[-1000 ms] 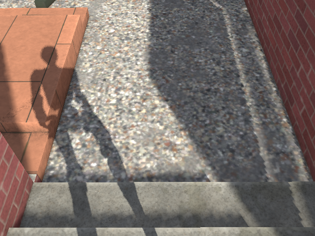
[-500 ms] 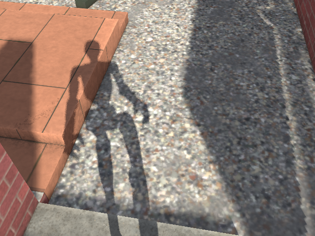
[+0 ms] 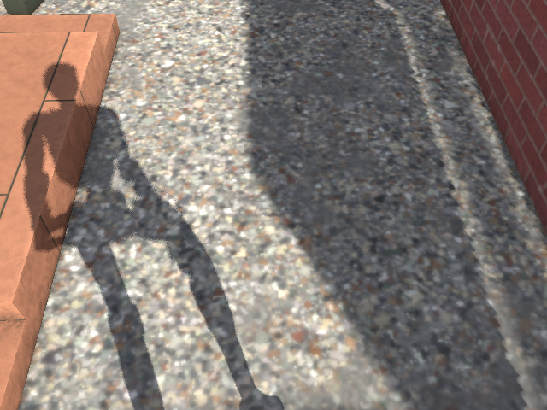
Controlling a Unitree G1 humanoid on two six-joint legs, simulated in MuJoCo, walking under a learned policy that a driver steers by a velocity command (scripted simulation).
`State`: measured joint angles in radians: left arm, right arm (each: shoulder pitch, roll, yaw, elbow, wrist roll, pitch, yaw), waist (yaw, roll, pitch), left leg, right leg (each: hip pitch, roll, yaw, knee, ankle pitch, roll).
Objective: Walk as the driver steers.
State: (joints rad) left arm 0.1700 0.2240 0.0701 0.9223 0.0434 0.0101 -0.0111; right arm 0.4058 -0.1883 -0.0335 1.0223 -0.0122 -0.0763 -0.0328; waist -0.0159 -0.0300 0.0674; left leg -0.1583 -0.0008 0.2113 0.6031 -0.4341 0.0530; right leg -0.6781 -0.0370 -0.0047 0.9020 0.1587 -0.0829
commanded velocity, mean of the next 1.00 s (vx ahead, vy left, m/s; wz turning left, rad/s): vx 0.03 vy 0.00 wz -0.20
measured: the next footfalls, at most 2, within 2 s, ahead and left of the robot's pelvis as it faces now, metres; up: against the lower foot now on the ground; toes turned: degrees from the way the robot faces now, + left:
right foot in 0.16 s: +0.21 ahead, -0.11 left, -0.11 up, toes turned -10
left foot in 0.78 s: +0.03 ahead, +0.13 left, +0.00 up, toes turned -9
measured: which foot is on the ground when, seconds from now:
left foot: down 0.00-0.18, up 0.20-0.76, down 0.78-1.00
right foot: up 0.00-0.14, down 0.16-0.78, up 0.80-1.00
